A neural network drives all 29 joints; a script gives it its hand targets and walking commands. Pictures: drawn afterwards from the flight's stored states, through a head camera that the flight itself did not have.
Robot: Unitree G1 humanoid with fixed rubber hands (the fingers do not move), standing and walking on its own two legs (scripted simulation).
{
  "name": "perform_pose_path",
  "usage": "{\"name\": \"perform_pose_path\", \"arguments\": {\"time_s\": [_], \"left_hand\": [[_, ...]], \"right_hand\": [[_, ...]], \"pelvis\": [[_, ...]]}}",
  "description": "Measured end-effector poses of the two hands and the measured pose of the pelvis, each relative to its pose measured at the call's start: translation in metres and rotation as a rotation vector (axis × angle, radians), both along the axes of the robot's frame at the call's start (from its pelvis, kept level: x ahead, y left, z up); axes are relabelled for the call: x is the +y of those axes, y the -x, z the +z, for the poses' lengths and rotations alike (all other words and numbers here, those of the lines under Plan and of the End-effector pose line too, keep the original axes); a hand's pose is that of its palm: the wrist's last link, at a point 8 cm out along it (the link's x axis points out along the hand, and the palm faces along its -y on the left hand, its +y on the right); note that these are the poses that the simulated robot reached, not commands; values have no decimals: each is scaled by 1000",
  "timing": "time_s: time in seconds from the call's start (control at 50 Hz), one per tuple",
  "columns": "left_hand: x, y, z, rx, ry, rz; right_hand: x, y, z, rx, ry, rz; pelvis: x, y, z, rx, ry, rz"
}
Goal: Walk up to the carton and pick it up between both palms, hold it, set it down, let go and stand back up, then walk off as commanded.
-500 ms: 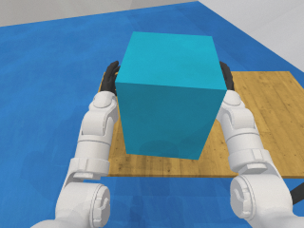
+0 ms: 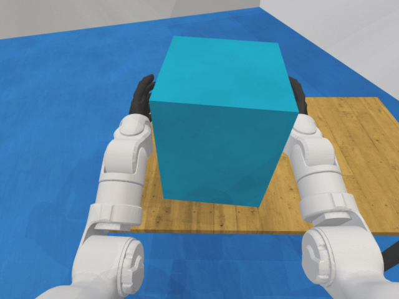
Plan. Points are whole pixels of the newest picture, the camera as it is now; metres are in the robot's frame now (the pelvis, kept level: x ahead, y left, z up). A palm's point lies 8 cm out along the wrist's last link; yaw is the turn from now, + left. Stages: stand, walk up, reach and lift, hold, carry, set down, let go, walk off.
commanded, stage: hold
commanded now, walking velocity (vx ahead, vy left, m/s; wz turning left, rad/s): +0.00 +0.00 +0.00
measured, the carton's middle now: (217, 124) +0.41 +0.01 +0.15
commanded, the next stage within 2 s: none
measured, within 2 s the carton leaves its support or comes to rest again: neither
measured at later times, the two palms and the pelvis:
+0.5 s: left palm (131, 113) +0.37 +0.16 +0.21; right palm (295, 114) +0.40 -0.13 +0.20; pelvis -0.01 +0.00 +0.00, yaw +0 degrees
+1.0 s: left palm (134, 111) +0.38 +0.16 +0.21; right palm (294, 113) +0.41 -0.13 +0.19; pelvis +0.01 +0.00 +0.00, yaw +0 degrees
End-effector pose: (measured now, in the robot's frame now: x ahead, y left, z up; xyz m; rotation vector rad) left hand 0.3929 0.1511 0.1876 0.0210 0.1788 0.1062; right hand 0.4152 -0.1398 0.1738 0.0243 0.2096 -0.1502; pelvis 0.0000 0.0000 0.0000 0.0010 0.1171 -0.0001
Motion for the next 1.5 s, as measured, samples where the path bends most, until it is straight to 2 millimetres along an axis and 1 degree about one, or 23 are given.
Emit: {"name": "perform_pose_path", "arguments": {"time_s": [0.1, 0.36, 0.56, 0.88, 1.06, 1.5], "left_hand": [[2, 4, 2, 2, -4, 5], [7, 17, 18, -18, 0, 10], [8, 19, 25, -23, -5, 5], [6, 8, 21, -4, -17, 3], [8, 11, 21, -10, -13, 10], [10, 14, 24, -14, -14, 9]], "right_hand": [[2, 2, 3, 1, -9, 5], [7, 14, 19, -19, 6, 11], [8, 17, 23, -25, 9, 8], [6, 7, 17, -8, -8, 6], [8, 8, 19, -16, -18, 10], [11, 11, 25, -21, -7, 11]], "pelvis": [[1, -1, 0, -10, 1, 0], [2, 3, 1, -45, 3, 0], [2, 6, 1, -51, 3, 0], [3, -3, 2, -43, 4, 1], [5, -8, 3, -56, 6, 1], [5, -8, 4, -67, 7, 1]]}}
